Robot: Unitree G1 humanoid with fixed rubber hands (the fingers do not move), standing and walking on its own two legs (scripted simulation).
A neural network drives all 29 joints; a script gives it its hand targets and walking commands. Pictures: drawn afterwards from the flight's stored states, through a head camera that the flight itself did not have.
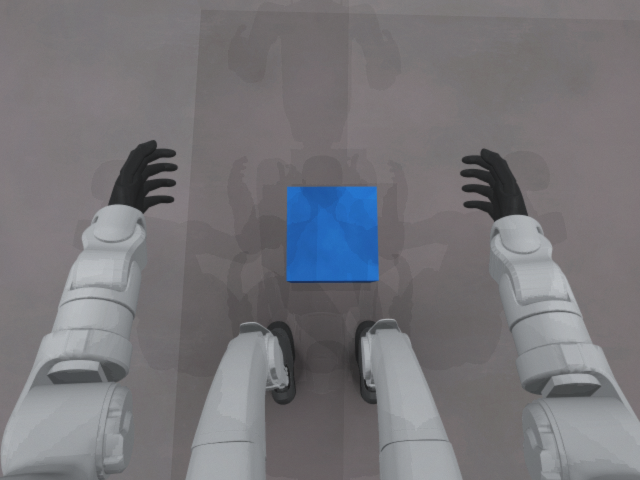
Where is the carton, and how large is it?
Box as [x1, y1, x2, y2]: [286, 187, 378, 282]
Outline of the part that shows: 287,187 286,280 290,282 370,282 378,280 376,187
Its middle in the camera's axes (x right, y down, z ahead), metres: +0.02 -0.02 +0.97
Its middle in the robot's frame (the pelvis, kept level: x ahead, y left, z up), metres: +0.45 -0.02 -0.60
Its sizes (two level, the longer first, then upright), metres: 0.221 0.211 0.150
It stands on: the floor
